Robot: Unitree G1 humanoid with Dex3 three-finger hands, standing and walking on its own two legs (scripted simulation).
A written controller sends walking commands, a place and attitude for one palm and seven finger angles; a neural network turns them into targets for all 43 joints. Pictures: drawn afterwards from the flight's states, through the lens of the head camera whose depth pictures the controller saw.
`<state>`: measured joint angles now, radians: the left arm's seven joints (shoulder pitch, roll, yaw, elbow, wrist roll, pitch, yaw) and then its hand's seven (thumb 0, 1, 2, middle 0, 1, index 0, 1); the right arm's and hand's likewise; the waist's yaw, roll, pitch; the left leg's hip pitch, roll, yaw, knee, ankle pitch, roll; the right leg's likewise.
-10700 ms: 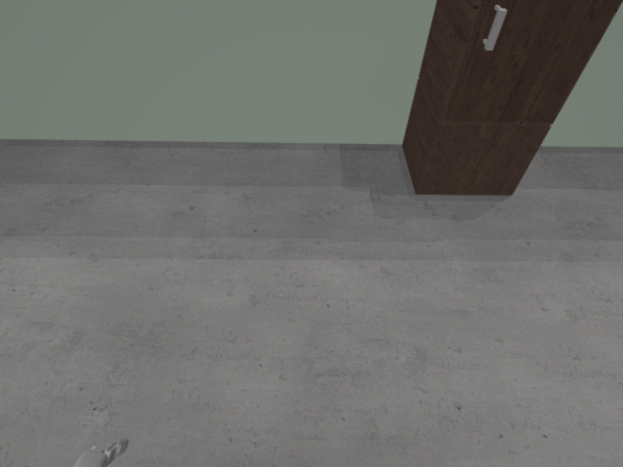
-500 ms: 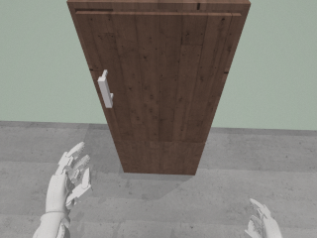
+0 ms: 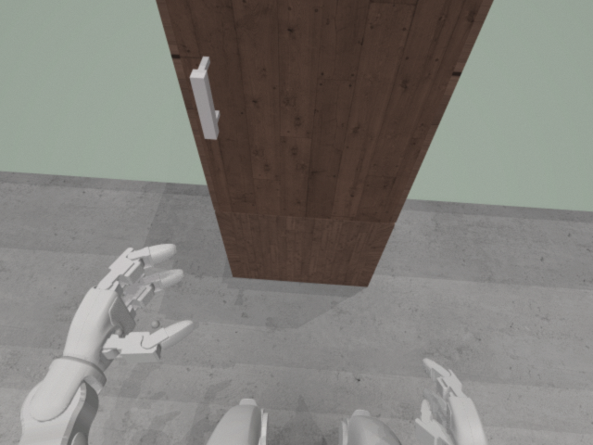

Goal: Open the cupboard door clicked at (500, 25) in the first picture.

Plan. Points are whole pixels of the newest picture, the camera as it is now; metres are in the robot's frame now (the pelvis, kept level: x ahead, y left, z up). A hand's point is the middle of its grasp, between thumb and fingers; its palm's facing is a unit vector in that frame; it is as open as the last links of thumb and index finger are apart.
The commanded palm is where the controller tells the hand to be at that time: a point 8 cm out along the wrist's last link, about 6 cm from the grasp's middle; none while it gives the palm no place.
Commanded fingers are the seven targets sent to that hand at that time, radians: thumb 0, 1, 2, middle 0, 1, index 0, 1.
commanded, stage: raise the hand with hooked fingers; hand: left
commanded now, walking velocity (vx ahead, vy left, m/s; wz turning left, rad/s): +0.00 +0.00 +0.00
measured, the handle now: (208, 99) +0.62 +0.18 +0.09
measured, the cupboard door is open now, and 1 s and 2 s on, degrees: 0 0 0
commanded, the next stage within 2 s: move the hooked fingers beside the handle in 1.34 s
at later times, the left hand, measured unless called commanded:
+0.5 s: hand (88, 277) +0.29 +0.26 +0.09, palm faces +0.05 -1.00 -0.06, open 13.4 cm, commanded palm +0.26 +0.31 +0.09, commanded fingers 0.00 -0.50 0.30 -0.30 -1.20 -0.30 -1.20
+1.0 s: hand (76, 239) +0.33 +0.28 +0.11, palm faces -0.03 -1.00 -0.03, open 14.0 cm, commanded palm +0.30 +0.33 +0.11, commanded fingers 0.00 -0.50 0.30 -0.30 -1.20 -0.30 -1.20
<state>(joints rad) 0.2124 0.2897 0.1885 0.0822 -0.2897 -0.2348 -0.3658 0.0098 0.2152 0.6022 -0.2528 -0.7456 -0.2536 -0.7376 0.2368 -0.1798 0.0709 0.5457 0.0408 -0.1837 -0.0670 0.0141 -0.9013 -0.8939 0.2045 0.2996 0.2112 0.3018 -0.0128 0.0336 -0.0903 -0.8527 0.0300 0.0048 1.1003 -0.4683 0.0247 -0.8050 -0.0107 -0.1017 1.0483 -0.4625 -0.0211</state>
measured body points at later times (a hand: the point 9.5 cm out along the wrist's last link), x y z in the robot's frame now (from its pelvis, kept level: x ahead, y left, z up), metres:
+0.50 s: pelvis +0.02 +0.01 +0.02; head +0.08 +0.03 +0.47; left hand +0.28 +0.31 +0.09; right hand +0.21 -0.23 -0.04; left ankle +0.04 +0.10 -0.66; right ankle +0.03 -0.11 -0.66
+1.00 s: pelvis +0.03 +0.01 +0.04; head +0.09 +0.02 +0.48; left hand +0.32 +0.33 +0.11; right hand +0.18 -0.25 -0.04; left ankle +0.04 +0.10 -0.66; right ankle +0.03 -0.11 -0.66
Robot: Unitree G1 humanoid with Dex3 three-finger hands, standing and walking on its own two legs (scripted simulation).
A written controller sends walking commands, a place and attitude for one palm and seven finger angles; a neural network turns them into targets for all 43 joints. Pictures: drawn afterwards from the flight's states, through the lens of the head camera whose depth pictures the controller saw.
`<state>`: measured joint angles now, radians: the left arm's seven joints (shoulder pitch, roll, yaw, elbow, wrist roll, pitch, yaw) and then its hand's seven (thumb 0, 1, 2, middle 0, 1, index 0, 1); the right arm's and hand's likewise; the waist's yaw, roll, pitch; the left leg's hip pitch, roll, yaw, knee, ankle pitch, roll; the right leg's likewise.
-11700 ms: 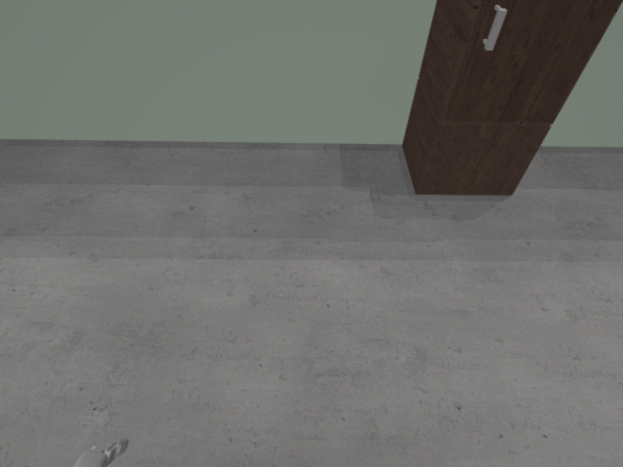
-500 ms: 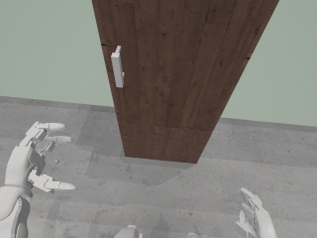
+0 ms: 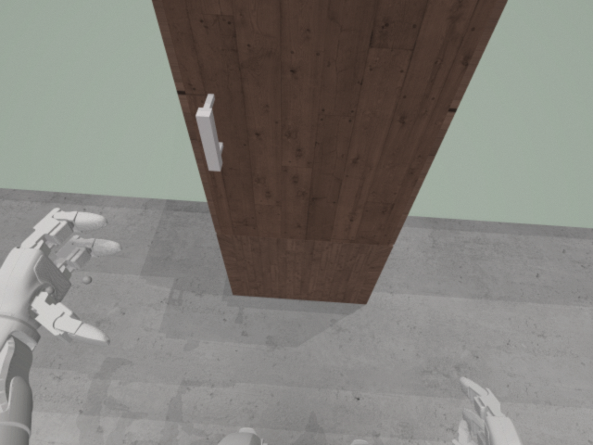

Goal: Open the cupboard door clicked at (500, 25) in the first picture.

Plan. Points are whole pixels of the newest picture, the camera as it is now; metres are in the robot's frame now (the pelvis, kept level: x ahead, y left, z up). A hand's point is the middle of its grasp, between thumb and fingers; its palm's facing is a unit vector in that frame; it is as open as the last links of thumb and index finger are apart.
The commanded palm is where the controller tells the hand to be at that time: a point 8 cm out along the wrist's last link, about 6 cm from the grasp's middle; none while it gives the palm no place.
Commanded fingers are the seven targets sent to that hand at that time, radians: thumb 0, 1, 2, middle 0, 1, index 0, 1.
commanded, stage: raise the hand with hooked fingers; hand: left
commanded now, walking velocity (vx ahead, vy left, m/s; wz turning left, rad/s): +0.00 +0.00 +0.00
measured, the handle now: (212, 133) +0.59 +0.18 +0.05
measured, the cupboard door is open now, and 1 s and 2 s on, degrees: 0 0 0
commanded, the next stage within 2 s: move the hooked fingers beside the handle in 0.34 s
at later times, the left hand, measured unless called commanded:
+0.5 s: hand (88, 286) +0.28 +0.27 +0.07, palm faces +0.01 -1.00 -0.04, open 14.0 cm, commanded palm +0.26 +0.32 +0.07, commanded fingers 0.00 -0.50 0.30 -0.30 -1.20 -0.30 -1.20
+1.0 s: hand (115, 234) +0.36 +0.27 +0.07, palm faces +0.01 -1.00 -0.03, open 14.0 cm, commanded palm +0.34 +0.31 +0.06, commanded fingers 0.00 -0.50 0.30 -0.30 -1.20 -0.30 -1.20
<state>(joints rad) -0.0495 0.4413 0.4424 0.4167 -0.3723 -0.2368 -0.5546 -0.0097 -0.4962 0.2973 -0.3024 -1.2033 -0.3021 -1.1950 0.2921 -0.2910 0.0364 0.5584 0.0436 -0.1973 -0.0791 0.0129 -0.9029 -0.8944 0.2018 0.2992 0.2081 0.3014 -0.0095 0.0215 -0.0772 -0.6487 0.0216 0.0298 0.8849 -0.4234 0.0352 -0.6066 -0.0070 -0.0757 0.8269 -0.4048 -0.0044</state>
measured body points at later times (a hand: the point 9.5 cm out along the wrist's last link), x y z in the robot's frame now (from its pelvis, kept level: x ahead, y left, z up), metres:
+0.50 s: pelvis -0.01 -0.01 +0.00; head +0.05 +0.00 +0.45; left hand +0.28 +0.32 +0.07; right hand +0.15 -0.25 -0.08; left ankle +0.01 +0.09 -0.70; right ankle +0.00 -0.12 -0.70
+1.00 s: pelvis +0.00 -0.01 +0.00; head +0.07 +0.00 +0.44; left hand +0.35 +0.32 +0.07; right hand +0.10 -0.28 -0.10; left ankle +0.01 +0.09 -0.70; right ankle +0.00 -0.12 -0.70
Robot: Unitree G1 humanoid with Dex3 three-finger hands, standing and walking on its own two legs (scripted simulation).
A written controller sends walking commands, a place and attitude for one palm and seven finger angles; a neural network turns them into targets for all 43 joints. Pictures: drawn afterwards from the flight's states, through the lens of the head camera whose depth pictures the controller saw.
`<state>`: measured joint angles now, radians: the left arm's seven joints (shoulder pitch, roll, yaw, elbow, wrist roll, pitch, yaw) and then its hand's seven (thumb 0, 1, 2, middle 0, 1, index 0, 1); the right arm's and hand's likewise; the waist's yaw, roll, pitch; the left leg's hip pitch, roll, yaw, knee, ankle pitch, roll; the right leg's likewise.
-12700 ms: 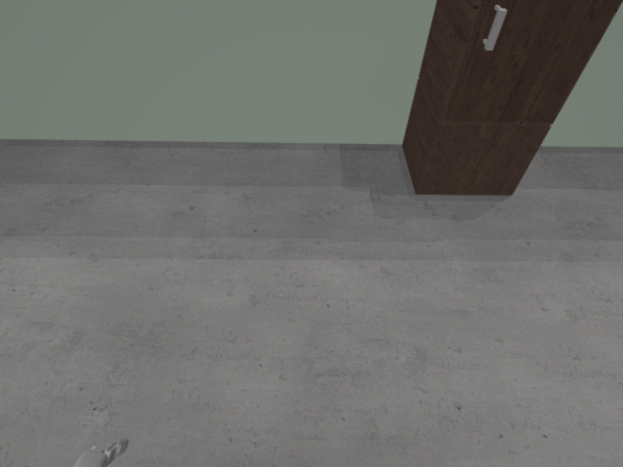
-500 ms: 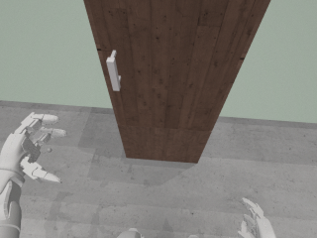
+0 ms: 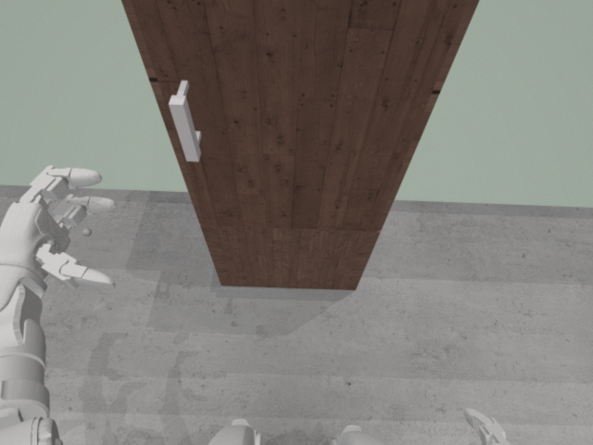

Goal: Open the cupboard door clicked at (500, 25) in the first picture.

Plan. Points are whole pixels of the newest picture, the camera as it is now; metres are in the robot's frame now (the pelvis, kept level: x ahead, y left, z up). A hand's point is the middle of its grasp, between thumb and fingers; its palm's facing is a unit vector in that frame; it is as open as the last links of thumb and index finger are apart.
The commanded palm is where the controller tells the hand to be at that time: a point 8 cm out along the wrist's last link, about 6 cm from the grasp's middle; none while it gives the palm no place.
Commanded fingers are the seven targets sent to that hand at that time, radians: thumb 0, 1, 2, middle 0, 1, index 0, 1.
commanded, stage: move the hooked fingers beside the handle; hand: left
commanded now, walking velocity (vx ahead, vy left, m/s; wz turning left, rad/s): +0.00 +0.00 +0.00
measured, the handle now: (188, 122) +0.59 +0.20 +0.06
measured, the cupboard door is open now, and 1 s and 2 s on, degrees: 0 0 0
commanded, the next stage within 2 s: none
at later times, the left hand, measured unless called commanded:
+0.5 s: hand (114, 188) +0.43 +0.27 +0.07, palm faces +0.02 -1.00 -0.02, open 14.0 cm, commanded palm +0.42 +0.31 +0.06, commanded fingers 0.00 -0.50 0.30 -0.30 -1.20 -0.30 -1.20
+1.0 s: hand (137, 144) +0.52 +0.26 +0.07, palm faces +0.01 -1.00 -0.02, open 14.0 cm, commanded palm +0.51 +0.30 +0.06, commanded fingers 0.00 -0.50 0.30 -0.30 -1.20 -0.30 -1.20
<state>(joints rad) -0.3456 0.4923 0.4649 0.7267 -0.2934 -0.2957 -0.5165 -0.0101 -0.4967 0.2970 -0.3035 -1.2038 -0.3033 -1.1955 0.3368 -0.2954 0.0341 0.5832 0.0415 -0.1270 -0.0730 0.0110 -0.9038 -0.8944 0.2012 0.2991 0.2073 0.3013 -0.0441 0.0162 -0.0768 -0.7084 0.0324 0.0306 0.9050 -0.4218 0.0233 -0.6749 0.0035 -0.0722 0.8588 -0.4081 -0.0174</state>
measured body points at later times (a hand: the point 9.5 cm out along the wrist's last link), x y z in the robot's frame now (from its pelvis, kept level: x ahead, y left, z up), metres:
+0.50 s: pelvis -0.01 +0.00 -0.01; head +0.09 +0.02 +0.43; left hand +0.43 +0.32 +0.07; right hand +0.05 -0.27 -0.11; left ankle +0.01 +0.10 -0.69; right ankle +0.01 -0.11 -0.69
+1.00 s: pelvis +0.00 +0.01 -0.02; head +0.15 +0.03 +0.40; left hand +0.51 +0.31 +0.07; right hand -0.02 -0.26 -0.12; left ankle +0.01 +0.10 -0.69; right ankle +0.01 -0.11 -0.69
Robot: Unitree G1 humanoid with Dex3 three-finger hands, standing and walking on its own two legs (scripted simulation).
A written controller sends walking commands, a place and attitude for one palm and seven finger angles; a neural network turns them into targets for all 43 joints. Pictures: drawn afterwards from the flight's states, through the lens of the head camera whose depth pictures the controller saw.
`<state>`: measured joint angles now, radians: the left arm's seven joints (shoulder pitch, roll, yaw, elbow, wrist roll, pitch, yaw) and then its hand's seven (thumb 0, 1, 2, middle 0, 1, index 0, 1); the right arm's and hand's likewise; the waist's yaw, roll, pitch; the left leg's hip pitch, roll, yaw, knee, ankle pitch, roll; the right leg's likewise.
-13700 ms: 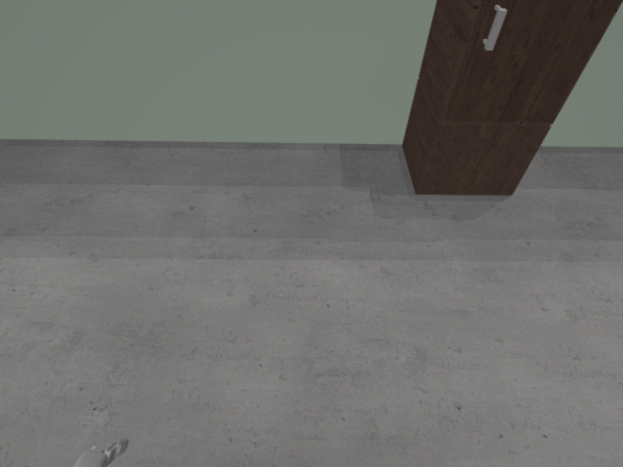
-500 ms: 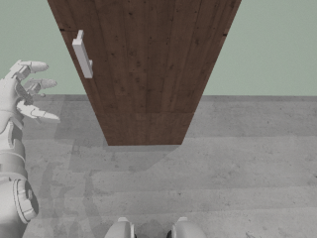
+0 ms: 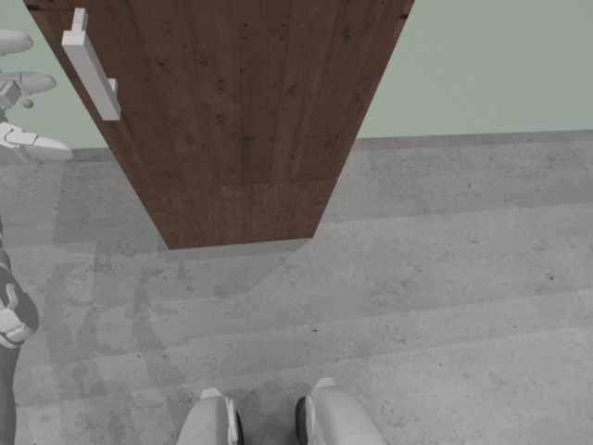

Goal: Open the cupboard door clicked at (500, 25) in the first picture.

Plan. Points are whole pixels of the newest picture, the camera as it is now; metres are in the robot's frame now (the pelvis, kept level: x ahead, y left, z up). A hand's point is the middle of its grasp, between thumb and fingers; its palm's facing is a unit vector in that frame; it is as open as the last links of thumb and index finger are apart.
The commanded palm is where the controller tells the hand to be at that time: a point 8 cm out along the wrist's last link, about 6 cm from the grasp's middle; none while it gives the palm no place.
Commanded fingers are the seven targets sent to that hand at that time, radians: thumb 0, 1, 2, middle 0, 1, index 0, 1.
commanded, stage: move the hooked fingers beside the handle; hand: left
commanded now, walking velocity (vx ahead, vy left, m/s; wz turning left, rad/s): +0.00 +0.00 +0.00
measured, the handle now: (96, 68) +0.58 +0.21 +0.08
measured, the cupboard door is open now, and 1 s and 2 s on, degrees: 0 0 0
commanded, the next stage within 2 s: slide the fingers in behind the handle in 1.04 s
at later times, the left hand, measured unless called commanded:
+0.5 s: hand (10, 102) +0.52 +0.29 +0.09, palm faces +0.03 -1.00 -0.01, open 14.0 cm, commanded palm +0.50 +0.31 +0.08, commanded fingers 0.00 -0.50 0.30 -0.30 -1.20 -0.30 -1.20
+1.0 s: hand (28, 105) +0.52 +0.27 +0.08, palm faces +0.05 -1.00 -0.02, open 14.0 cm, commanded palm +0.51 +0.31 +0.07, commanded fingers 0.00 -0.50 0.30 -0.30 -1.20 -0.30 -1.20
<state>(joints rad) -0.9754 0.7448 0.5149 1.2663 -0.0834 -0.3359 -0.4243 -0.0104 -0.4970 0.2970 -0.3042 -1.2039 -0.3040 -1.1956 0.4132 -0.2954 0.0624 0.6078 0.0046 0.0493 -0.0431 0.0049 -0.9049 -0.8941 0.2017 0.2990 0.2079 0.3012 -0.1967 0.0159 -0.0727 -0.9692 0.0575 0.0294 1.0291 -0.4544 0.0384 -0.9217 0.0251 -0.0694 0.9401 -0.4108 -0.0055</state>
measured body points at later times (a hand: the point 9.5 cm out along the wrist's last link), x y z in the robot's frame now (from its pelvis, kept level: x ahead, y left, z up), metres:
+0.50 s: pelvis +0.02 +0.01 +0.00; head +0.17 +0.05 +0.43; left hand +0.51 +0.34 +0.09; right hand +0.01 -0.26 -0.09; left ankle +0.01 +0.09 -0.67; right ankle +0.01 -0.12 -0.67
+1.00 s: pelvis +0.01 +0.01 +0.00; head +0.16 +0.04 +0.42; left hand +0.52 +0.33 +0.08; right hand -0.01 -0.26 -0.10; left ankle +0.01 +0.09 -0.67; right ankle +0.01 -0.12 -0.67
